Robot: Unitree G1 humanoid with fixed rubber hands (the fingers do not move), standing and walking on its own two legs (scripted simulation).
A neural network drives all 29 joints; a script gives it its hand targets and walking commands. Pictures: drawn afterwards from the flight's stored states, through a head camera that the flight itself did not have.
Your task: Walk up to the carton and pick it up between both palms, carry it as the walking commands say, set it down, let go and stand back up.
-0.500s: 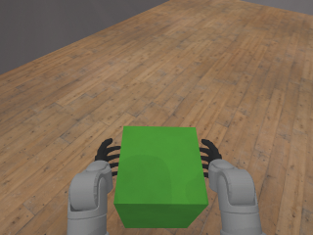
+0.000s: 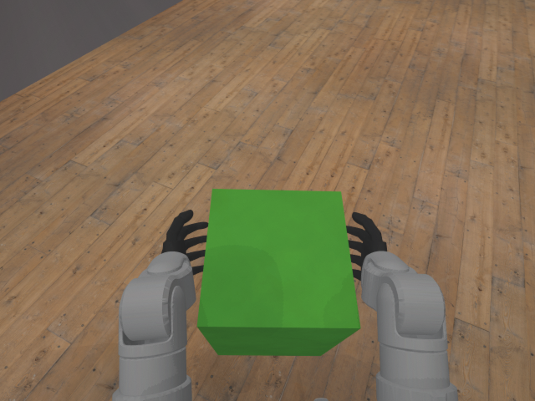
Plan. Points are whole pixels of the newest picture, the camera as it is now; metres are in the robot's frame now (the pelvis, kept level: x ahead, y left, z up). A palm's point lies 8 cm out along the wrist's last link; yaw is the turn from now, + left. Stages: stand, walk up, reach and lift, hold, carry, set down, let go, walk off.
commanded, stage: carry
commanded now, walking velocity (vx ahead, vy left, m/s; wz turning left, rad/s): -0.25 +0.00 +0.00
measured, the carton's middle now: (272, 282) +0.30 -0.01 +0.01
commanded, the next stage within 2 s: none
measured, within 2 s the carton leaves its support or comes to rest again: neither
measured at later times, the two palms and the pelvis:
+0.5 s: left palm out of the picture +0.11 +0.11 +0.10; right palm out of the picture +0.08 -0.15 +0.09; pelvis -0.19 +0.00 +0.01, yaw +0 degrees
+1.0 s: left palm out of the picture -0.10 +0.12 +0.10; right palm out of the picture -0.11 -0.14 +0.08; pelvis -0.38 +0.00 +0.01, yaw +0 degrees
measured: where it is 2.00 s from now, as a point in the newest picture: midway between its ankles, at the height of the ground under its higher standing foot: outside the picture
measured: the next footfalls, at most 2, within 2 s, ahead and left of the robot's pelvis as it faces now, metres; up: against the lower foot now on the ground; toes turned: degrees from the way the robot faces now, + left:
right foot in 0.24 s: -0.08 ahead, -0.12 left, +0.00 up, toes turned -5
left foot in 0.56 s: -0.20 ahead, +0.13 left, +0.00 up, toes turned +5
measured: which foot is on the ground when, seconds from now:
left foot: down 0.00-0.26, up 0.28-0.54, down 0.56-0.92, up 0.94-1.00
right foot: up 0.00-0.22, down 0.24-0.56, up 0.58-0.86, down 0.88-1.00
